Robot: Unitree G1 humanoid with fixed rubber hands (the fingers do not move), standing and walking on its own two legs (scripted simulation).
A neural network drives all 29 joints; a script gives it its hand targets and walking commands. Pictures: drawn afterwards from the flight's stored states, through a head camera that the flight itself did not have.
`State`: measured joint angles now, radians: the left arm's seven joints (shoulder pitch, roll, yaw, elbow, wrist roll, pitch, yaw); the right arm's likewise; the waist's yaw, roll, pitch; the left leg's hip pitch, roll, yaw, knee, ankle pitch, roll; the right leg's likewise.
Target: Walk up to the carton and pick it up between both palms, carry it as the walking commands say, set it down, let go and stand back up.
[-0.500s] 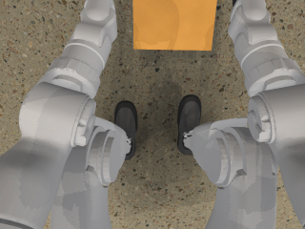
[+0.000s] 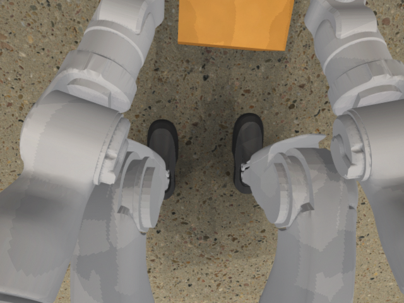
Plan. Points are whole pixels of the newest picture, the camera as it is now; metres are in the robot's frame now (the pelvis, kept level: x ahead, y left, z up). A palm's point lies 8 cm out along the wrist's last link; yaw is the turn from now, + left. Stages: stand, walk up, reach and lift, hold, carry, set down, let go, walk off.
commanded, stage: reach and lift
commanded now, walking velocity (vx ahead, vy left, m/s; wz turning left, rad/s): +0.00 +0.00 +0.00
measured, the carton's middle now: out of the picture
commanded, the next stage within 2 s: none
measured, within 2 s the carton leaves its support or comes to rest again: neither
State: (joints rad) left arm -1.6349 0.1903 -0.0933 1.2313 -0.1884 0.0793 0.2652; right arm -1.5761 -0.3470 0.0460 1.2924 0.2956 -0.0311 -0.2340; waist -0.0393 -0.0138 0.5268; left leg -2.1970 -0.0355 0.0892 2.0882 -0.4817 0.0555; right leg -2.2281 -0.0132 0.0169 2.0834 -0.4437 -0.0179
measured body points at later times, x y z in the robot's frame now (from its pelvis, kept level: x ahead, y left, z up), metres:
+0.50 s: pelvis -0.01 +0.00 +0.00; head +0.35 -0.03 +0.26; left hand +0.54 +0.07 -0.17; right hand +0.53 -0.18 -0.17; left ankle +0.14 +0.09 -0.35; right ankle +0.15 -0.12 -0.35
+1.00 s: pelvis -0.03 +0.00 +0.01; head +0.30 -0.03 +0.31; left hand +0.51 +0.06 -0.12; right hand +0.52 -0.18 -0.10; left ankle +0.14 +0.09 -0.35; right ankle +0.15 -0.12 -0.35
